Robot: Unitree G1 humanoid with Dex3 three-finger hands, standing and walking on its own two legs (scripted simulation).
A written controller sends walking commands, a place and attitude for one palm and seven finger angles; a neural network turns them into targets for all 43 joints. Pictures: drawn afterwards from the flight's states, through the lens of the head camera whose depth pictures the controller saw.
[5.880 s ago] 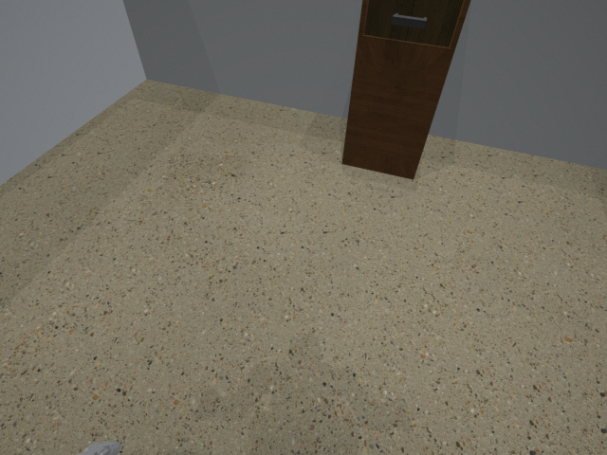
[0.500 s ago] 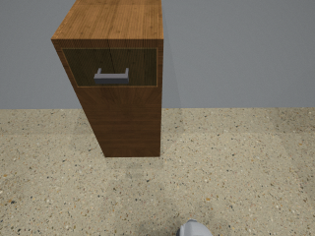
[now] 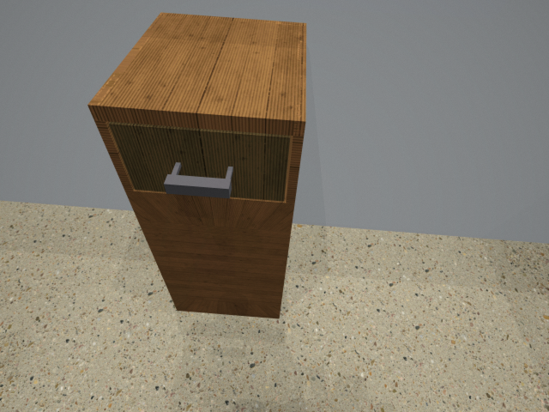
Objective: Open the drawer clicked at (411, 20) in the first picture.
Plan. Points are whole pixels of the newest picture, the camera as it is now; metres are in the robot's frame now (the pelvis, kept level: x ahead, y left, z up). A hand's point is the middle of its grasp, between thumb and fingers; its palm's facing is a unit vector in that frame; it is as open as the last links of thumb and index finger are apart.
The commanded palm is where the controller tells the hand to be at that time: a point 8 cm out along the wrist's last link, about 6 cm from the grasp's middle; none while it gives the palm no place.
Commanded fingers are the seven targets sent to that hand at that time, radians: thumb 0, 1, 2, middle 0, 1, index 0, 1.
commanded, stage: come to a stop and stand still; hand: left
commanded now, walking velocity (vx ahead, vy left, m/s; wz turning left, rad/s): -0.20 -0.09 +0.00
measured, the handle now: (201, 177) +0.52 +0.20 +0.00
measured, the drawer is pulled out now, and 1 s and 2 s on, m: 0.00 0.00 0.00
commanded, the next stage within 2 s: look again from close up in 1.16 s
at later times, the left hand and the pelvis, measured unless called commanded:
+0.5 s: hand out of the picture +0.00 +0.14 -0.15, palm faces +0.03 -0.97 -0.24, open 7.3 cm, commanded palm none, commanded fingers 0.00 0.90 0.90 -0.20 -0.30 -0.20 -0.30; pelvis -0.02 -0.04 +0.01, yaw -1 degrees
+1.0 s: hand out of the picture -0.01 +0.17 -0.17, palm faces +0.04 -0.98 -0.19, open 7.3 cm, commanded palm none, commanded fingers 0.00 0.90 0.90 -0.20 -0.30 -0.20 -0.30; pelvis -0.02 -0.01 +0.01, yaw +0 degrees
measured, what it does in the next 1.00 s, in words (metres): steps on the spot: right foot, then left foot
